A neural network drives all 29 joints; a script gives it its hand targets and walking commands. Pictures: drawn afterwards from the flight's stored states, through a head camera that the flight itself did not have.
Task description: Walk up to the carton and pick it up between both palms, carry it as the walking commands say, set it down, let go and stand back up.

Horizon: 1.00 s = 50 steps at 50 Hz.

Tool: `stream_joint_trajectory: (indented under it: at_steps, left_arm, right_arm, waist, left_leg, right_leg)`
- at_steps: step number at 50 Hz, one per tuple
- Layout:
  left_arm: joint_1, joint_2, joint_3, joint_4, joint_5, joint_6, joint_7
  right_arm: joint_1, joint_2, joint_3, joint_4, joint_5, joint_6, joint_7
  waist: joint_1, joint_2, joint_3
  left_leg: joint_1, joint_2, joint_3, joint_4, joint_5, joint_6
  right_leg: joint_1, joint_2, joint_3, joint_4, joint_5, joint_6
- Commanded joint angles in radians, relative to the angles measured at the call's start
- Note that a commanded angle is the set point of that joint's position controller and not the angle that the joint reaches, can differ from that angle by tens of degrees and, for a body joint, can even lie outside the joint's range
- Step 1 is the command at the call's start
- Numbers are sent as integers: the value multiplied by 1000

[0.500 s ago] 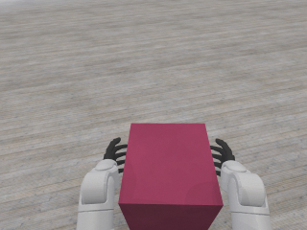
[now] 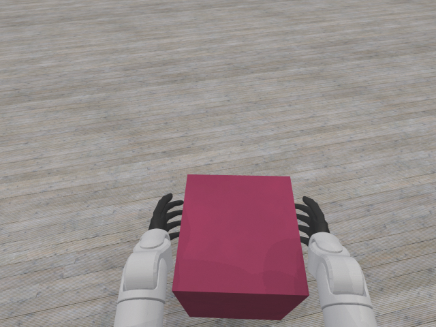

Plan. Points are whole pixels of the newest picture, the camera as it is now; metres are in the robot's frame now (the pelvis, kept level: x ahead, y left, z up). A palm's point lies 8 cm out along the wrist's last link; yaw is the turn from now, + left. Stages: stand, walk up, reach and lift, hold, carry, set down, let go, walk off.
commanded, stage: carry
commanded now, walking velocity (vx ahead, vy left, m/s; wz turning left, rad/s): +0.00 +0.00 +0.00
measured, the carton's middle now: (236, 251) +0.28 +0.00 -0.05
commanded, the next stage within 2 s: hold in 1.62 s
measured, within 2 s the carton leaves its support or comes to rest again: neither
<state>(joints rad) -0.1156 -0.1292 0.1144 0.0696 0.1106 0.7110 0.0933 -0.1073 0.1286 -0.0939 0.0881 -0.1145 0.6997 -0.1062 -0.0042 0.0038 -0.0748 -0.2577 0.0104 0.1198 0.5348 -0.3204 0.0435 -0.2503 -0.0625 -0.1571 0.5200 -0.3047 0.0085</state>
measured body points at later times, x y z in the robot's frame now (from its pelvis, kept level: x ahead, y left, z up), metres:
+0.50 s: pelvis -0.01 +0.00 +0.00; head -0.02 +0.01 +0.45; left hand +0.28 +0.15 +0.03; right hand +0.27 -0.15 +0.03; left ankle -0.02 +0.08 -0.73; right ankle -0.02 -0.12 -0.73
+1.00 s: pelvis -0.02 -0.01 +0.00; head -0.03 -0.01 +0.45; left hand +0.27 +0.13 +0.04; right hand +0.26 -0.16 +0.04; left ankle -0.02 +0.08 -0.73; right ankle -0.02 -0.12 -0.73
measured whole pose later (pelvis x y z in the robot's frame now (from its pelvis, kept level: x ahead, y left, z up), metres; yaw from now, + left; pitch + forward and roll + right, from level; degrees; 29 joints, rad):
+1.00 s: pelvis -0.02 -0.01 +0.00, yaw +0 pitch +2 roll +0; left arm -0.13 -0.13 0.11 0.00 0.11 0.79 0.09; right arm -0.12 0.13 -0.09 0.01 -0.12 0.78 -0.10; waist 0.00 0.00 -0.07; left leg -0.28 0.03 0.13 0.52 -0.28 0.03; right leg -0.28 -0.05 -0.16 0.52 -0.27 -0.01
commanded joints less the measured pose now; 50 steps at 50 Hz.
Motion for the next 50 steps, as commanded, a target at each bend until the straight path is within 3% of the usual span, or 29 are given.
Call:
stream_joint_trajectory:
  at_steps: [1, 7, 17, 30, 50]
  left_arm:
    - [-348, -468, -294, -110, -100, -79, -92]
    - [-342, -500, -342, -129, -113, -91, -100]
    - [-338, -589, -432, -201, -149, -19, -113]
    - [-375, -620, -418, -185, -155, 19, -118]
    - [-390, -667, -435, -198, -164, 46, -123]
  right_arm:
    - [-351, 486, 309, -129, 118, -81, 109]
    - [-341, 516, 356, -150, 132, -93, 115]
    - [-340, 604, 433, -220, 154, -22, 127]
    - [-379, 639, 414, -199, 154, 18, 129]
    - [-394, 687, 441, -220, 167, 49, 133]
  waist:
    - [-2, 11, -262]
    - [-2, 16, -267]
    - [-2, 11, -258]
    - [0, 5, -237]
    - [0, -2, -243]
  left_leg:
    - [142, 152, -135, -38, 476, 4]
    - [149, 152, -136, -27, 518, 11]
    - [142, 152, -132, -29, 522, 16]
    - [114, 146, -131, -62, 397, 7]
    - [96, 141, -121, -67, 331, -2]
  right_leg:
    - [48, -108, 91, -50, 248, -17]
    - [31, -106, 87, -39, 247, -20]
    - [22, -103, 92, -29, 244, -25]
    - [28, -101, 107, -58, 198, -30]
    - [35, -103, 120, -77, 222, -38]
